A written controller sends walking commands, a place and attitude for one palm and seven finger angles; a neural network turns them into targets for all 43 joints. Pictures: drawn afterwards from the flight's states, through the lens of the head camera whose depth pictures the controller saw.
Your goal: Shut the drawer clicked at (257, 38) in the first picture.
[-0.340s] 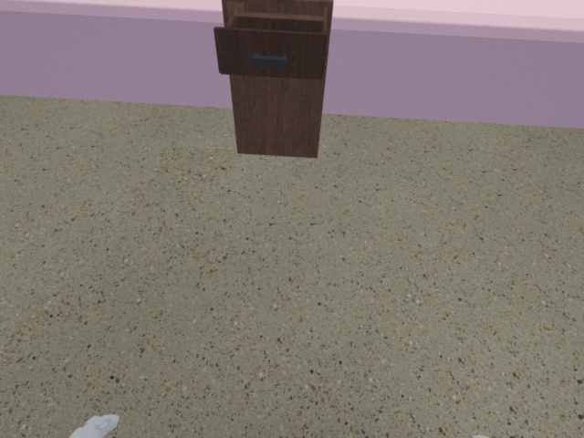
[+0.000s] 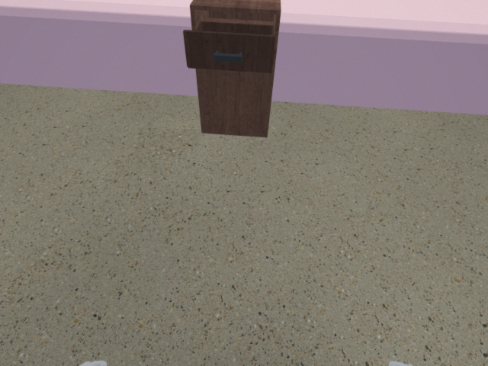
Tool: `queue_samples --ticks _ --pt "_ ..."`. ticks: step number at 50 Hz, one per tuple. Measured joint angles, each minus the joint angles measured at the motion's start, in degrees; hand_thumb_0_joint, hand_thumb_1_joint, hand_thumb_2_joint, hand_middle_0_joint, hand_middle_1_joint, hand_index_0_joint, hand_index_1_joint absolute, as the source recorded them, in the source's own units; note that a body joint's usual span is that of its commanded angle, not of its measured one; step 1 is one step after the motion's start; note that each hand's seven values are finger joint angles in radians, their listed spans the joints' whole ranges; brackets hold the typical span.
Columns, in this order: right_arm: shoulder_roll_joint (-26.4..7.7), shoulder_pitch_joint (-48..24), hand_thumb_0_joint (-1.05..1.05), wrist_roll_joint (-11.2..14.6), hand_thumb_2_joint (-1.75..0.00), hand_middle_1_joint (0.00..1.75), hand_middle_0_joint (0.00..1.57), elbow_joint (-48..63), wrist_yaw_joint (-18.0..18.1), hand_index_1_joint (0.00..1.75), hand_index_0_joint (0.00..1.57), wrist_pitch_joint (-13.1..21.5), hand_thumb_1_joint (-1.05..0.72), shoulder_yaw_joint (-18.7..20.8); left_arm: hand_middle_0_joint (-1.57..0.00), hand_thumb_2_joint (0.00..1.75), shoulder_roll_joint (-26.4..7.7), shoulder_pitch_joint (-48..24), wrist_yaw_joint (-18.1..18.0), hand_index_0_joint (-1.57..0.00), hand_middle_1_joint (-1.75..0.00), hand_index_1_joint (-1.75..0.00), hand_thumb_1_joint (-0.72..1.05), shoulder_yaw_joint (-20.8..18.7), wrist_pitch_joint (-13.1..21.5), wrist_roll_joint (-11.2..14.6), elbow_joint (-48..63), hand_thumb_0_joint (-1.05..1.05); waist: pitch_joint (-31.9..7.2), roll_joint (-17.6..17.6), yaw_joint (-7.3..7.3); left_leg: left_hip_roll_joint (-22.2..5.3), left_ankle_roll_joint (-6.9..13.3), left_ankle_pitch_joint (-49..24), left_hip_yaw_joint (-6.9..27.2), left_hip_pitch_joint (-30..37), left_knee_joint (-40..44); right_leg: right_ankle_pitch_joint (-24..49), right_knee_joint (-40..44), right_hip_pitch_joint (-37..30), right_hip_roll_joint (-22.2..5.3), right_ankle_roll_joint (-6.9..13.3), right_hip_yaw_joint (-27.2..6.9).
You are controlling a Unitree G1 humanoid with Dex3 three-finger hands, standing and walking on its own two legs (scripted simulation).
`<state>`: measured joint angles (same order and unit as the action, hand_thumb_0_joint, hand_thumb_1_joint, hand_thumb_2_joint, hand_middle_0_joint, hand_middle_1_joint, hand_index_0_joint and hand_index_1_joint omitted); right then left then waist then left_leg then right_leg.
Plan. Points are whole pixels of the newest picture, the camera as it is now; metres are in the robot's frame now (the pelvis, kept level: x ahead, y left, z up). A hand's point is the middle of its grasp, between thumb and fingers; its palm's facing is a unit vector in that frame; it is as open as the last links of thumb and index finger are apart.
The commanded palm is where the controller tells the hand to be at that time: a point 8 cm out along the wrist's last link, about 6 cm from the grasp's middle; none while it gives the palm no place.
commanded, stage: stand and wait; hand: left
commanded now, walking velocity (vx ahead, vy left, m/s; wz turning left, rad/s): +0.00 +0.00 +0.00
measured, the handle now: (228, 55) +1.35 +0.16 -0.09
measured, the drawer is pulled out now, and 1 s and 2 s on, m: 0.28 0.28 0.28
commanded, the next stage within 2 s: look at it before walking up in 0.48 s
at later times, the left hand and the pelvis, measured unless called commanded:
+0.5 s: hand out of the picture +0.06 +0.23 -0.15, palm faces -0.02 -0.94 -0.33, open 7.4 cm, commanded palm none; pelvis -0.02 -0.01 +0.00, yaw +0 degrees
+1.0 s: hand out of the picture +0.06 +0.23 -0.15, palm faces -0.02 -0.95 -0.33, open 7.4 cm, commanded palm none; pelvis -0.02 -0.01 +0.01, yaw +0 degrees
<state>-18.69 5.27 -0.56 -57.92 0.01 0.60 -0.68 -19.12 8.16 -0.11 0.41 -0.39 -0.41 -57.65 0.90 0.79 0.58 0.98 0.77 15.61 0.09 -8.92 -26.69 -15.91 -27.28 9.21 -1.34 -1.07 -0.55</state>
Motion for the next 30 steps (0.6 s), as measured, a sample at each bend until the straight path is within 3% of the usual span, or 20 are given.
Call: queue_samples --ticks 30 --pt "-0.4 2.6 0.01 0.3 -0.90 0.30 0.20 -5.7 -0.2 0.30 0.20 -0.2 -0.91 0.0 -0.20 0.89 -0.3 -0.2 0.2 -0.21 -0.30 -0.30 0.90 -0.2 0.6 0.1 -4.3 0.01 0.7 -0.3 -0.69 -1.4 -1.3 -3.6 0.2 0.4 3.6 3.6 3.6 -0.3 1.3 1.1 0.2"
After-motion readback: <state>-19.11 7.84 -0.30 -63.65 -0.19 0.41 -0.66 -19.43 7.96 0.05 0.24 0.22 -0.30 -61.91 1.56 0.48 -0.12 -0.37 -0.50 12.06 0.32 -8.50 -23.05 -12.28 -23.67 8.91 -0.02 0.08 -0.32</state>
